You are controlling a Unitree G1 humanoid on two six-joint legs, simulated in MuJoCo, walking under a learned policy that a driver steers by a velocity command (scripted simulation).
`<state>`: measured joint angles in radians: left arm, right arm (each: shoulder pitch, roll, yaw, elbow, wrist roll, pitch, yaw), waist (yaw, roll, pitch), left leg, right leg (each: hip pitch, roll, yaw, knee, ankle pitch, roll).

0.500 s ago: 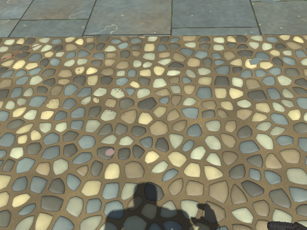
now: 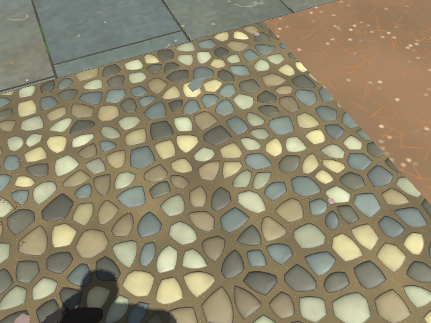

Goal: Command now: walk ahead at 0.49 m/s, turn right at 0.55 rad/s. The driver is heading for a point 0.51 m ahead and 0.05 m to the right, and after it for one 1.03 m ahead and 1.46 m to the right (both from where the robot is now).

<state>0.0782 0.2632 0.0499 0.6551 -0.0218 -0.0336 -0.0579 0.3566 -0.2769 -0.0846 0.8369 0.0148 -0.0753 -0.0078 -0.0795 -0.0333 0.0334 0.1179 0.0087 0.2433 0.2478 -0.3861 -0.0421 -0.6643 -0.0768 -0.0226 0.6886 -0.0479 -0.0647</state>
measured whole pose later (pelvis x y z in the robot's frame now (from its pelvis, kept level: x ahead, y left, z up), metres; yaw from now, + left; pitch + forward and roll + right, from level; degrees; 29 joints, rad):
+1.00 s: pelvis +0.39 -0.07 +0.01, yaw -33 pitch +1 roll +2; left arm 0.18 0.31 0.07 0.58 -0.01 0.06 0.00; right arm 0.11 -0.32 -0.07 0.77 0.01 0.01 -0.01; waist -0.01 0.02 0.06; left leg -0.29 0.10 0.20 0.54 -0.24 -0.02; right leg -0.34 -0.03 -0.02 0.58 -0.27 -0.02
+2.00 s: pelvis +0.37 -0.09 +0.01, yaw -68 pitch +2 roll +2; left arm 0.19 0.31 0.07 0.57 0.00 0.02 0.00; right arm 0.11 -0.34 -0.09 0.74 0.00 0.02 -0.02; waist -0.01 0.05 0.07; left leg -0.49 0.04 0.00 1.10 -0.47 -0.06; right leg -0.30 0.03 0.04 0.51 -0.24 -0.04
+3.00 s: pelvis +0.40 -0.29 +0.02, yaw -61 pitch +2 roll -1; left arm 0.17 0.27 0.06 0.73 0.00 -0.04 0.01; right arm 0.20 -0.33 -0.08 0.63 0.01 0.04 -0.01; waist 0.02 0.03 0.06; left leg -0.58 0.05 -0.01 0.91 -0.30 -0.07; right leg -0.16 -0.01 -0.11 0.36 -0.22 -0.02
